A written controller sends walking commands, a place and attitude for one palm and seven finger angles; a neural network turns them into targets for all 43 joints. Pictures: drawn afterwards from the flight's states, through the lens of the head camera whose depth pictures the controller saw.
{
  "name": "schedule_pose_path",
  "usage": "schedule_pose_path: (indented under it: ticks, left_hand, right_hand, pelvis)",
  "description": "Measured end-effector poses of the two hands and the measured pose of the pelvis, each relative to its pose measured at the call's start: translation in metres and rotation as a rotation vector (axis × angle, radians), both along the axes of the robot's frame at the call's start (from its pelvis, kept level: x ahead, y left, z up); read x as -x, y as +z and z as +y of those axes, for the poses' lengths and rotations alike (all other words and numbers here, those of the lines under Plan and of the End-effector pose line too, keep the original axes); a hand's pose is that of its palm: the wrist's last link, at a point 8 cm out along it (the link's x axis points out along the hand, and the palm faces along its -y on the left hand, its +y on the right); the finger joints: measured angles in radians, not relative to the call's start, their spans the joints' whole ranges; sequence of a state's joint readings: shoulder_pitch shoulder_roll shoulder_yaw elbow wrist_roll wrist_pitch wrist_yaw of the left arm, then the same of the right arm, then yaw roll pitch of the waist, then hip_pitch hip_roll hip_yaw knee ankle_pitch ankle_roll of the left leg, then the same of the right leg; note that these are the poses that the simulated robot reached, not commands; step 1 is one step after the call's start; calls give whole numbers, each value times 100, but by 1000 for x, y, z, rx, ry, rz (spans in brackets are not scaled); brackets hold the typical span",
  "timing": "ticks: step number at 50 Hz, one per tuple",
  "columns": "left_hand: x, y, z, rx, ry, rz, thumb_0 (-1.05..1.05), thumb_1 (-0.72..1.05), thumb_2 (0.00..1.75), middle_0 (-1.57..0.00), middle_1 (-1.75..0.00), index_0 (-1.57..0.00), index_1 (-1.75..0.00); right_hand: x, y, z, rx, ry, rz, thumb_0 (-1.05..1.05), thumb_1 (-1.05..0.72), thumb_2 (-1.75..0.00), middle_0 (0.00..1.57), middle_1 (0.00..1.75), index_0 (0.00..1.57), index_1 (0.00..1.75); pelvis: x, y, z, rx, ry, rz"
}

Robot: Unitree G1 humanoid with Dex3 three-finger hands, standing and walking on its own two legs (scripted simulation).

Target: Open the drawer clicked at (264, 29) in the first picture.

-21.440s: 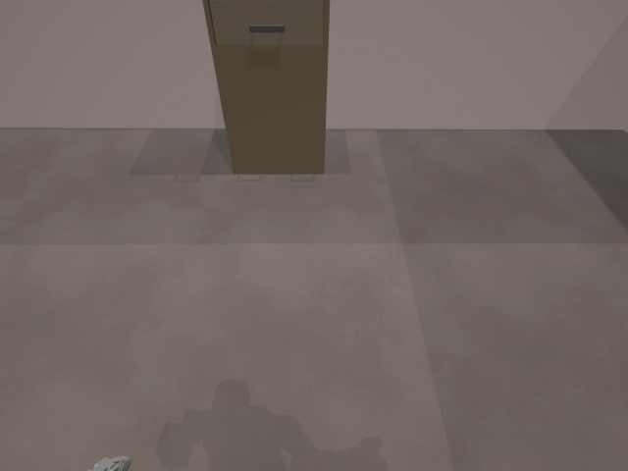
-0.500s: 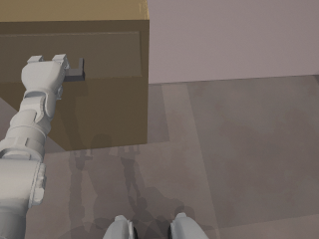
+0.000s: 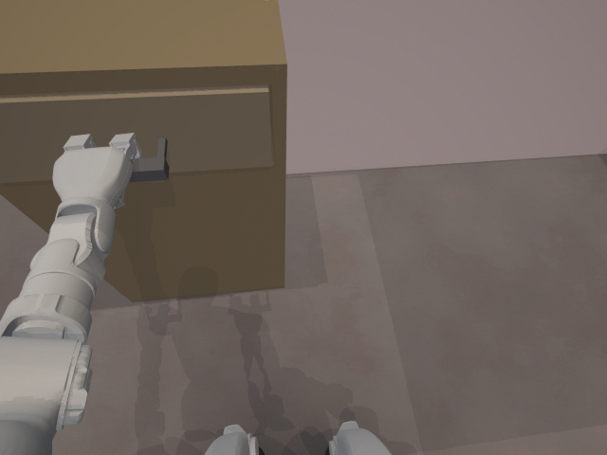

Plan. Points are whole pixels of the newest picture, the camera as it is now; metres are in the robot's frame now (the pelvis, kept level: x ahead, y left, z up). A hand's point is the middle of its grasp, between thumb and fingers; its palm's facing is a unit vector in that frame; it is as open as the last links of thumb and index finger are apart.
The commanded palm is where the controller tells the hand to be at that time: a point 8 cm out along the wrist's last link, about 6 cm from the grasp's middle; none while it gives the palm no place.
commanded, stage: pull the drawer open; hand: left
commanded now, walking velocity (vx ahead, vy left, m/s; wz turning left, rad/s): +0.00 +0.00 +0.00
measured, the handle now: (119, 159) +0.52 +0.23 +0.02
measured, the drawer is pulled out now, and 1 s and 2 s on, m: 0.01 0.13 0.25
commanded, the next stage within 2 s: none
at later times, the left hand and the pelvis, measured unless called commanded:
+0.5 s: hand (108, 236) +0.41 +0.24 +0.00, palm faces -0.05 -0.04 -1.00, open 5.5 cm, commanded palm +0.38 +0.24 +0.05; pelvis +0.01 -0.01 +0.01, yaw +1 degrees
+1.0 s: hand (102, 276) +0.36 +0.24 +0.00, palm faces -0.04 -0.03 -1.00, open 5.5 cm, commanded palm +0.32 +0.24 +0.05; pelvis +0.00 -0.01 +0.02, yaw +1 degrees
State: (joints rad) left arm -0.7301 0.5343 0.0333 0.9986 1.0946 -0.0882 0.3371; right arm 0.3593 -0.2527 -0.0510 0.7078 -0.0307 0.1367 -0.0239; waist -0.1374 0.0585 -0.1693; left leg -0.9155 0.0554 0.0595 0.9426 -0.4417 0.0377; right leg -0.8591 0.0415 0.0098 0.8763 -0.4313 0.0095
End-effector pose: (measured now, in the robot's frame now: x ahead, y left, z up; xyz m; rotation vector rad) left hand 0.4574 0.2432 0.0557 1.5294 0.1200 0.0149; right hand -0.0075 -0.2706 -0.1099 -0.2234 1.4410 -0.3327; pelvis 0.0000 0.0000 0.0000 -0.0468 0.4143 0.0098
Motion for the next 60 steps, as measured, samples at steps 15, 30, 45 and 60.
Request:
schedule_pose_path:
  ticks: [15, 30, 45, 60]
  left_hand:
    - [38, -1, -2, -5, -1, -18, 1, 74, 81, -29, -135, -40, -135]
    - [75, -1, -4, -2, 7, -23, 1, 74, 82, -29, -135, -40, -135]
    - [112, -2, -6, -11, 20, -30, 1, 74, 82, -29, -134, -40, -135]
    - [142, -2, -7, 1, 24, -37, 2, 74, 82, -29, -135, -41, -135]
  right_hand:
    - [-56, 1, 4, -40, 37, -107, 0, -90, -90, 20, 30, 20, 30]
    - [-98, 8, -3, -37, 92, -227, 0, -90, -90, 20, 30, 20, 30]
    - [-99, 7, -4, -48, 102, -264, 0, -90, -90, 20, 30, 20, 30]
    - [-113, 13, -3, -48, 117, -343, 1, -90, -90, 20, 30, 20, 30]
  pelvis:
    - [-14, 10, -1, -8, 7, -48]
    - [-12, 14, -8, -18, 15, -93]
    - [-4, 15, -12, -27, 17, -131]
    - [0, 16, -14, -32, 10, -156]
